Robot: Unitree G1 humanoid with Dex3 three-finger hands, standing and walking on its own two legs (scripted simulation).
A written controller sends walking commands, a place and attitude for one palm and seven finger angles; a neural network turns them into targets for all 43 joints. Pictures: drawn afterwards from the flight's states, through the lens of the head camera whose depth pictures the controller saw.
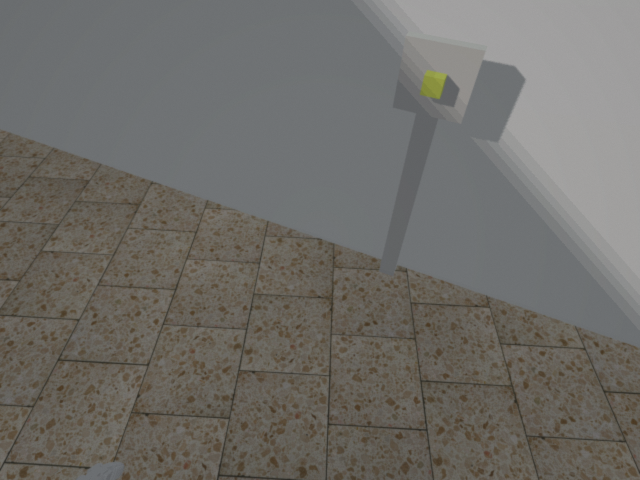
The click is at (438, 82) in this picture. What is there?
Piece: button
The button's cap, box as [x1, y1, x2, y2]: [420, 70, 446, 98]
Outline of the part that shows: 427,70 424,75 420,94 439,98 446,74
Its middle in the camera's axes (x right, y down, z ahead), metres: +0.27 -0.37 +0.92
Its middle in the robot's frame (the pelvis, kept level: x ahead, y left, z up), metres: +0.96 -0.22 +0.04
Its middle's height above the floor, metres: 0.81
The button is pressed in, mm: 0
